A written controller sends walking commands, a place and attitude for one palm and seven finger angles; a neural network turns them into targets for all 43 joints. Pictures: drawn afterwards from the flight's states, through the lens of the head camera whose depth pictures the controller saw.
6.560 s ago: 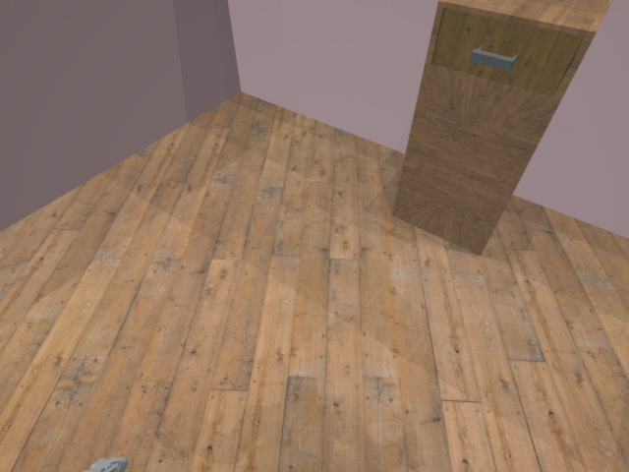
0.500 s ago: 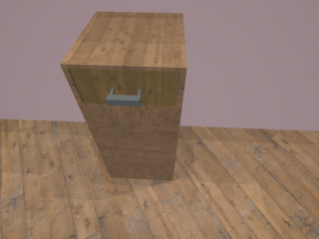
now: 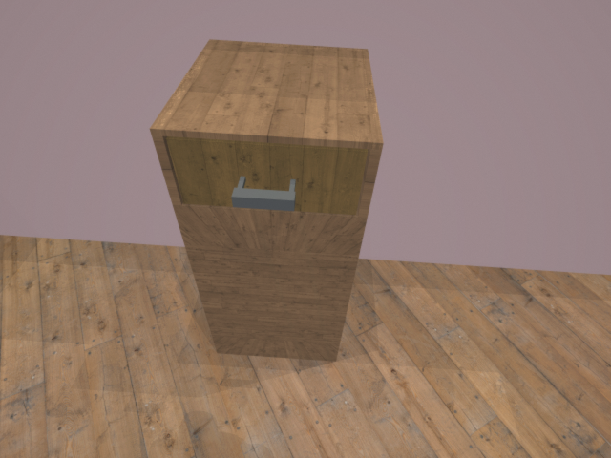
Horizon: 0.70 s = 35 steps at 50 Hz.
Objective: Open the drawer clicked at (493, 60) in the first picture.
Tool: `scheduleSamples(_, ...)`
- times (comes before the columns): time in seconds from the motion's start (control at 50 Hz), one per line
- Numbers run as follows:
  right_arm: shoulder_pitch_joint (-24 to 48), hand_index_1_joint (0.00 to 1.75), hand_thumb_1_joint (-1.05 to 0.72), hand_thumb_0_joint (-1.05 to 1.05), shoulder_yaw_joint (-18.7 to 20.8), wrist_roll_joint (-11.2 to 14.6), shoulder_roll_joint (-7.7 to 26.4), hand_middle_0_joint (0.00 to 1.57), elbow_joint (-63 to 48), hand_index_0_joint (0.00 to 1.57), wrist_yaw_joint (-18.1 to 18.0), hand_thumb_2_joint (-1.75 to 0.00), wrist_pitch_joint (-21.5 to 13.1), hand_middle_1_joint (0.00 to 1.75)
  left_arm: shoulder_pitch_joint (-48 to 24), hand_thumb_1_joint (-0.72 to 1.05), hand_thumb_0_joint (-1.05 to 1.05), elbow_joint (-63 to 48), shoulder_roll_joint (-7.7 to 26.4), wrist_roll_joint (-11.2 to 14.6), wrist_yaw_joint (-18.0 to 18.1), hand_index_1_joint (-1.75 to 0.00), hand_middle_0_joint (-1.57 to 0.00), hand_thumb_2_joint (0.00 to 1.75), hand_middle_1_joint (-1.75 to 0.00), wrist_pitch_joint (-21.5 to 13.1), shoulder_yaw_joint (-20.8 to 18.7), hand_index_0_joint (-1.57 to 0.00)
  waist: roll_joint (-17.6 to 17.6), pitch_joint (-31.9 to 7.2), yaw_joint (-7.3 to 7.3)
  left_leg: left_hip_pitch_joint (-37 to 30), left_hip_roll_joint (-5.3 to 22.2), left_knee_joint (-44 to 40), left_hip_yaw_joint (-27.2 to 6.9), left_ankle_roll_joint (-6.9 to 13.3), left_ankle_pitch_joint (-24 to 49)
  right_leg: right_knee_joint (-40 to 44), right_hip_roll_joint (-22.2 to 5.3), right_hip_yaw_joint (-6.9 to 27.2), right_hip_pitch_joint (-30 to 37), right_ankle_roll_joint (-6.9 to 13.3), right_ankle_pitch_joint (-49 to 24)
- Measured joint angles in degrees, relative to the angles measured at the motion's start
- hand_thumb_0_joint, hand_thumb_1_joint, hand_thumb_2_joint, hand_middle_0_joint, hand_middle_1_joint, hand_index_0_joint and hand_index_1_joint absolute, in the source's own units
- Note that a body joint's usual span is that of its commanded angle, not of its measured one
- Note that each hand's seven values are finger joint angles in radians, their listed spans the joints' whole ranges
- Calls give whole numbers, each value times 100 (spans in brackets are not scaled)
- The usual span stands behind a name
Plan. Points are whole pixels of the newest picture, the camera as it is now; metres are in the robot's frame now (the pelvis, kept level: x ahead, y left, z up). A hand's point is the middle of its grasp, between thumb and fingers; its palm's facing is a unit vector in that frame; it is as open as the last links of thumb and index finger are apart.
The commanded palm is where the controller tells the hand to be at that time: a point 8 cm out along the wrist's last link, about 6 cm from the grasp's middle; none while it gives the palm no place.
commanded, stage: shuffle to correct the standing spot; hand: left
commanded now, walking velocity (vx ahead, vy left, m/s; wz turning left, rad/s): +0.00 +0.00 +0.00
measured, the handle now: (265, 191) +0.57 +0.12 +0.02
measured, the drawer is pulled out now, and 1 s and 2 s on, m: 0.00 0.00 0.00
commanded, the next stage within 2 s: come to a stop and stand still in 0.56 s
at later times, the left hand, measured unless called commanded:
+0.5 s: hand out of the picture -0.03 +0.13 -0.18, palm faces +0.07 -0.99 -0.14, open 7.4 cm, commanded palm none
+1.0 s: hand out of the picture +0.08 +0.08 -0.17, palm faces +0.06 -0.97 -0.22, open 7.3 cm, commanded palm none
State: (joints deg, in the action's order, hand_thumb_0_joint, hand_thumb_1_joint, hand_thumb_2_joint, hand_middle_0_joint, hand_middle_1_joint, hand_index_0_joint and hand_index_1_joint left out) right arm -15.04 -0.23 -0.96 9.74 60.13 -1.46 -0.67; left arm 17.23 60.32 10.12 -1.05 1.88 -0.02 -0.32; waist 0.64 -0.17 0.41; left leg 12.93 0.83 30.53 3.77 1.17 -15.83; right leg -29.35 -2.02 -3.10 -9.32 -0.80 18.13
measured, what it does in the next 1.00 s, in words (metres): steps to the right: right foot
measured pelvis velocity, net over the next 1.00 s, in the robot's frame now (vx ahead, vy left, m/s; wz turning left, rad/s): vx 0.05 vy -0.10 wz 0.02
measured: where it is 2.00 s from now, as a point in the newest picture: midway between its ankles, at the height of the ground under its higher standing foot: outside the picture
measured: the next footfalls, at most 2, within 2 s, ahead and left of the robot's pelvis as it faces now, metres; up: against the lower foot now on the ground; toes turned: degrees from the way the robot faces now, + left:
right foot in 0.86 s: +0.13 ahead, -0.23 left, +0.00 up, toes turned -5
left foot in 1.12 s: +0.09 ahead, -0.01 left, +0.00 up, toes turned +5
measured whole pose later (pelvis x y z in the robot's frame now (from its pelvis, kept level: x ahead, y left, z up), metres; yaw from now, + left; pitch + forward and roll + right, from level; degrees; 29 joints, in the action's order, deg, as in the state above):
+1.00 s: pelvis +0.05 -0.10 +0.00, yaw +1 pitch +0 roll +1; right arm -16.8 2.0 -0.6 8.7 60.8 -0.9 1.7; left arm 14.7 58.0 8.8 -1.7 1.6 0.1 -2.3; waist -0.4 2.2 0.0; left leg 17.7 2.8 41.9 4.4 -0.5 -26.3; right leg -33.7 -4.6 -4.9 -19.2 -0.3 14.2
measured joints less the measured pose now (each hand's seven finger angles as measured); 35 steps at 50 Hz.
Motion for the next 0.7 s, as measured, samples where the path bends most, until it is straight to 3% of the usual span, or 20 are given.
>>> scheduleSamples(0.14,-181,30,-93,0,-47,-6,-51,20,119,20,46,-90,24,30,95,91,1,24,-20,-6,-37,-30,-20,90,-30,28,22,-19,32,17,-13,5,-71,-156,31,63,139,96,-65,25,-37,-48,-122)
scheduleSamples(0.22,-304,30,-92,0,-12,-33,-140,20,146,21,43,-90,64,30,254,91,1,26,-46,-62,-95,-30,-20,90,-30,112,-5,-19,103,-4,-34,55,-88,-187,92,73,164,-73,-81,84,-201,88,-32)
scheduleSamples(0.3,-423,30,-91,0,65,-58,-183,21,123,21,1,-90,97,30,408,91,1,-5,-91,-108,-175,-30,-20,90,-30,196,-67,-19,106,-10,-58,173,-12,-109,146,35,124,-297,-35,103,-409,245,168)
scheduleSamples(0.36,-502,30,-91,0,121,-65,-164,21,144,21,-24,-90,105,30,490,91,1,-19,-146,-112,-220,-30,-20,90,-30,193,-111,-19,23,-3,-77,252,117,18,111,-47,47,-211,63,43,-402,167,-17)
scheduleSamples(0.4,-565,30,-91,0,147,-64,-140,21,165,21,-37,-90,107,30,543,91,1,-46,-184,-106,-228,-30,-20,90,-30,163,-127,-19,-48,-22,-79,311,214,126,39,-82,-30,-173,159,-25,-378,163,5)
scheduleSamples(0.46,-626,30,-91,1,152,-58,-116,21,202,21,-54,-90,111,30,615,91,1,-90,-234,-88,-195,-30,-20,90,-30,99,-156,-19,-72,-59,-52,515,309,617,-34,43,-487,-181,265,-149,-340,279,99)
scheduleSamples(0.52,-572,30,-91,1,157,-47,-120,20,227,20,-65,-90,121,30,636,91,1,-84,-297,-97,-143,-30,-20,90,-30,77,-172,-20,-19,-42,-13,770,304,1335,88,108,-1026,-105,306,-285,-203,368,148)
scheduleSamples(0.56,-480,30,-91,1,144,-42,-138,20,203,20,-65,-90,77,30,656,91,1,-51,-327,-97,-129,-30,-20,90,-30,84,-159,-20,53,-13,7,696,261,1068,271,111,-897,-137,314,-320,-140,375,208)
scheduleSamples(0.6,-398,30,-91,1,129,-61,-151,20,131,20,-81,-90,-45,30,702,91,1,-30,-355,-70,-150,-30,-20,90,-30,126,-143,-20,93,-5,-1,543,274,512,378,141,-138,-488,351,-302,-263,365,387)
scheduleSamples(0.64,-285,30,-91,1,133,-93,-217,20,71,20,-102,-90,-113,30,684,91,1,31,-347,-97,-200,-30,-20,90,-30,219,-146,-20,234,-9,-14,539,289,630,520,112,-117,-1503,289,-161,-706,345,823)
scheduleSamples(0.7,-234,30,-91,0,128,-96,-289,20,-6,20,-117,-90,-185,30,491,91,1,51,-312,-150,-285,-30,-20,90,-30,313,-182,-20,285,-5,-71,341,325,328,620,20,-181,-2715,135,-46,-1410,267,648)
